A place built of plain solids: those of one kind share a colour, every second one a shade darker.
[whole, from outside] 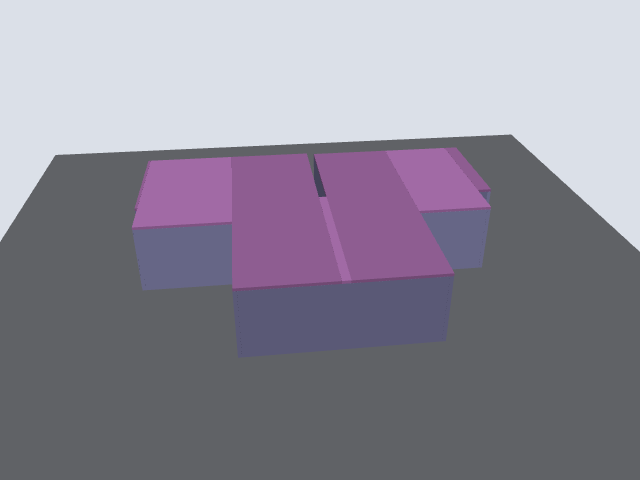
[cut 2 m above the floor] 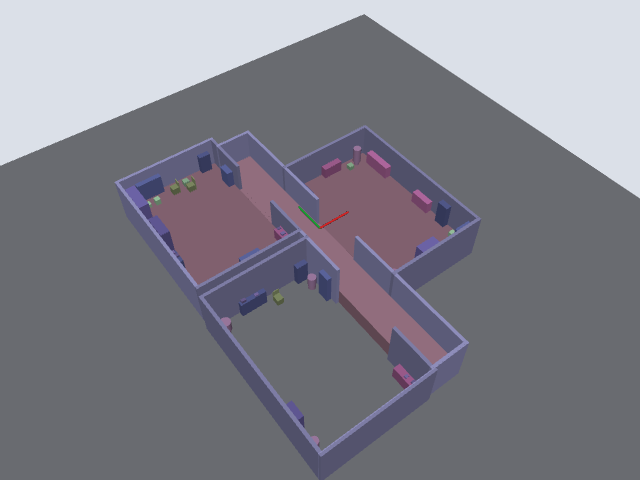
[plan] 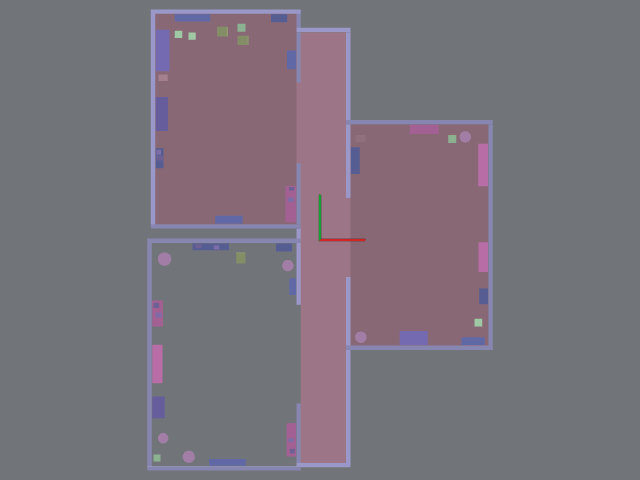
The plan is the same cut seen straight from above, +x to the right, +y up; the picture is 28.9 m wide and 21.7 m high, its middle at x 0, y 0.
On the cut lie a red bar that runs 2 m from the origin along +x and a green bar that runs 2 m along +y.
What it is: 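A storey of a split-level house; a hall and three lower rooms open beside it; the rooms' floors lie 1.11 m, 0.190 m and not at all below the hall's; a bare drop, one riser, a flush line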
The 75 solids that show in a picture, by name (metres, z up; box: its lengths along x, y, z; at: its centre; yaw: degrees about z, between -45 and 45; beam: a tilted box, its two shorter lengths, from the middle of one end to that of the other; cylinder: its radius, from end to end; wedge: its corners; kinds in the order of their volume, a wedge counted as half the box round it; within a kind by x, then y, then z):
{
 "floor_1": {"box": [6.38, 9.51, 1.16], "at": [-4.26, 5.47, 0.53]},
 "floor_2": {"box": [0.2, 3.65, 1.16], "at": [-0.97, 5.29, 0.53]},
 "floor_3": {"box": [2.04, 19.47, 1.16], "at": [0.16, -0.34, 0.53]},
 "floor_4": {"box": [0.2, 3.57, 0.97], "at": [1.28, 0.11, 0.44]},
 "floor_5": {"box": [6.23, 10.0, 0.97], "at": [4.5, 0.23, 0.44]},
 "wall_1": {"box": [0.2, 10.09, 3.95], "at": [-7.71, -5.18, 1.93]},
 "wall_2": {"box": [0.2, 9.51, 3.95], "at": [-7.55, 5.47, 1.93]},
 "wall_3": {"box": [6.94, 0.15, 3.95], "at": [-4.34, -10.35, 1.93]},
 "wall_4": {"box": [6.94, 0.2, 3.95], "at": [-4.34, -0.04, 1.93]},
 "wall_5": {"box": [6.78, 0.2, 3.95], "at": [-4.26, 0.62, 1.93]},
 "wall_6": {"box": [6.78, 0.2, 3.95], "at": [-4.26, 10.33, 1.93]},
 "wall_7": {"box": [9.19, 0.05, 3.95], "at": [-3.22, -10.25, 1.93]},
 "wall_8": {"box": [0.2, 2.69, 3.95], "at": [-0.97, -8.73, 1.93]},
 "wall_9": {"box": [0.2, 2.8, 3.95], "at": [-0.97, -1.53, 1.93]},
 "wall_10": {"box": [0.2, 0.45, 3.95], "at": [-0.97, 0.29, 1.93]},
 "wall_11": {"box": [0.2, 2.75, 3.95], "at": [-0.97, 2.09, 1.93]},
 "wall_12": {"box": [0.2, 2.28, 3.95], "at": [-0.97, 8.26, 1.93]},
 "wall_13": {"box": [0.2, 0.63, 3.95], "at": [-0.97, 9.91, 1.93]},
 "wall_14": {"box": [2.44, 0.15, 3.95], "at": [0.16, -10.15, 1.93]},
 "wall_15": {"box": [2.44, 0.2, 3.95], "at": [0.16, 9.5, 1.93]},
 "wall_16": {"box": [0.2, 5.11, 3.95], "at": [1.28, -7.53, 1.93]},
 "wall_17": {"box": [0.2, 3.1, 3.95], "at": [1.28, -3.22, 1.93]},
 "wall_18": {"box": [0.2, 3.33, 3.95], "at": [1.28, 3.56, 1.93]},
 "wall_19": {"box": [0.2, 3.97, 3.95], "at": [1.28, 7.41, 1.93]},
 "wall_20": {"box": [6.63, 0.2, 3.95], "at": [4.5, -4.87, 1.93]},
 "wall_21": {"box": [6.63, 0.2, 3.95], "at": [4.5, 5.33, 1.93]},
 "wall_22": {"box": [0.2, 10.0, 3.95], "at": [7.71, 0.23, 1.93]},
 "roof_1": {"box": [6.94, 0.15, 0.16], "at": [-4.34, -10.35, 3.98]},
 "roof_2": {"box": [6.78, 0.83, 0.16], "at": [-4.26, 10.01, 3.98]},
 "roof_3": {"box": [9.19, 5.31, 0.16], "at": [-3.22, -7.62, 3.98]},
 "roof_4": {"box": [9.03, 4.17, 0.16], "at": [-3.14, 7.51, 3.98]},
 "roof_5": {"box": [15.62, 5.04, 0.16], "at": [0.0, -2.45, 3.98]},
 "roof_6": {"box": [15.46, 4.91, 0.16], "at": [0.08, 2.97, 3.98]},
 "roof_7": {"box": [8.88, 0.45, 0.16], "at": [3.37, 0.29, 3.98]},
 "wardrobe_1": {"box": [0.58, 0.98, 2.07], "at": [-7.3, -7.57, 0.98]},
 "wardrobe_2": {"box": [0.57, 1.54, 2.15], "at": [-7.15, 5.7, 2.19]},
 "wardrobe_3": {"box": [0.63, 1.87, 1.94], "at": [-7.12, 8.57, 2.08]},
 "wardrobe_4": {"box": [1.26, 0.64, 1.97], "at": [4.24, -4.43, 1.91]},
 "case_1": {"box": [0.36, 0.91, 1.23], "at": [-7.25, 3.69, 1.73]},
 "case_2": {"box": [1.6, 0.33, 1.33], "at": [-5.77, 10.04, 1.78]},
 "case_3": {"box": [1.65, 0.3, 1.08], "at": [-4.94, -0.31, 0.49]},
 "case_4": {"box": [1.66, 0.31, 1.64], "at": [-4.19, -10.05, 0.77]},
 "case_5": {"box": [1.24, 0.36, 1.82], "at": [-4.12, 0.92, 2.02]},
 "case_6": {"box": [0.73, 0.37, 1.32], "at": [-1.85, 10.02, 1.77]},
 "case_7": {"box": [0.72, 0.36, 1.52], "at": [-1.63, -0.34, 0.71]},
 "case_8": {"box": [0.41, 0.85, 1.14], "at": [-1.29, 8.14, 1.68]},
 "case_9": {"box": [0.3, 0.76, 2.07], "at": [-1.24, -2.11, 0.98]},
 "case_10": {"box": [0.4, 1.21, 1.51], "at": [1.6, 3.59, 1.68]},
 "case_11": {"box": [1.06, 0.36, 1.76], "at": [6.92, -4.57, 1.8]},
 "case_12": {"box": [0.39, 0.72, 1.61], "at": [7.4, -2.55, 1.73]},
 "sideboard_1": {"box": [0.47, 1.74, 0.86], "at": [-7.35, -5.6, 0.38]},
 "sideboard_2": {"box": [0.49, 1.19, 0.79], "at": [-7.34, -3.32, 0.34]},
 "sideboard_3": {"box": [0.48, 1.65, 0.76], "at": [-1.32, 1.63, 1.49]},
 "sideboard_4": {"box": [0.43, 1.51, 0.88], "at": [-1.3, -9.04, 0.39]},
 "sideboard_5": {"box": [1.32, 0.42, 0.76], "at": [4.71, 5.0, 1.3]},
 "sideboard_6": {"box": [0.44, 1.93, 0.88], "at": [7.37, 3.39, 1.36]},
 "sideboard_7": {"box": [0.43, 1.34, 0.81], "at": [7.38, -0.77, 1.33]},
 "bush_1": {"cylinder": 0.24, "from": [-7.09, -8.96, 0.37], "to": [-7.09, -8.96, 0.96]},
 "bush_2": {"cylinder": 0.3, "from": [-7.03, -0.86, 0.45], "to": [-7.03, -0.86, 1.12]},
 "bush_3": {"cylinder": 0.28, "from": [-5.93, -9.8, 0.33], "to": [-5.93, -9.8, 0.85]},
 "bush_4": {"cylinder": 0.26, "from": [-1.45, -1.16, 0.39], "to": [-1.45, -1.16, 0.96]},
 "bush_5": {"cylinder": 0.26, "from": [1.85, -4.4, 1.37], "to": [1.85, -4.4, 2.21]},
 "bush_6": {"cylinder": 0.26, "from": [6.57, 4.66, 1.21], "to": [6.57, 4.66, 2.28]},
 "chair_1": {"box": [0.45, 0.44, 0.46], "at": [-4.44, 9.42, 1.34]},
 "chair_2": {"box": [0.42, 0.47, 0.49], "at": [-3.58, -0.83, 0.19]},
 "chair_3": {"box": [0.45, 0.42, 0.42], "at": [-3.51, 9.02, 1.32]},
 "basket_1": {"box": [0.32, 0.32, 0.38], "at": [-7.37, -9.86, 0.14]},
 "basket_2": {"box": [0.34, 0.33, 0.27], "at": [-6.4, 9.29, 1.25]},
 "basket_3": {"box": [0.33, 0.34, 0.4], "at": [-5.79, 9.22, 1.31]},
 "basket_4": {"box": [0.37, 0.37, 0.36], "at": [-3.55, 9.6, 1.29]},
 "basket_5": {"box": [0.36, 0.36, 0.29], "at": [5.98, 4.57, 1.07]},
 "basket_6": {"box": [0.35, 0.35, 0.33], "at": [7.16, -3.74, 1.09]},
 "toybox_1": {"box": [0.42, 0.3, 0.34], "at": [-7.09, 7.34, 1.28]},
 "toybox_2": {"box": [0.46, 0.32, 0.3], "at": [1.83, 4.59, 1.07]},
 "books_1": {"box": [0.28, 0.24, 0.2], "at": [-7.3, -3.39, 0.84]}
}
